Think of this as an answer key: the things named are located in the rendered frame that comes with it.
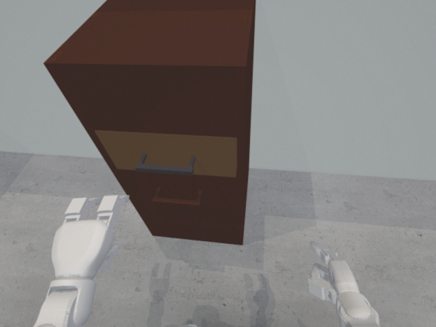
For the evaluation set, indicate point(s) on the robot left forearm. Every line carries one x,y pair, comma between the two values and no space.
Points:
68,303

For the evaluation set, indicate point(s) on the cabinet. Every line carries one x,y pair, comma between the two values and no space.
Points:
168,67

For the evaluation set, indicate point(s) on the robot left hand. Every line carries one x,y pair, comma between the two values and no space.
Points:
82,247

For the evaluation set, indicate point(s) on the handle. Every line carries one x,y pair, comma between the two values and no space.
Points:
141,167
177,202

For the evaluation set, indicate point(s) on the robot right forearm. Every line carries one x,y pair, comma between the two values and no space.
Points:
354,310

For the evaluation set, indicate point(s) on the robot right hand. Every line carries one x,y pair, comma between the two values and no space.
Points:
328,283

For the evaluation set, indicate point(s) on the drawer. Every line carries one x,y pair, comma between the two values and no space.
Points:
215,156

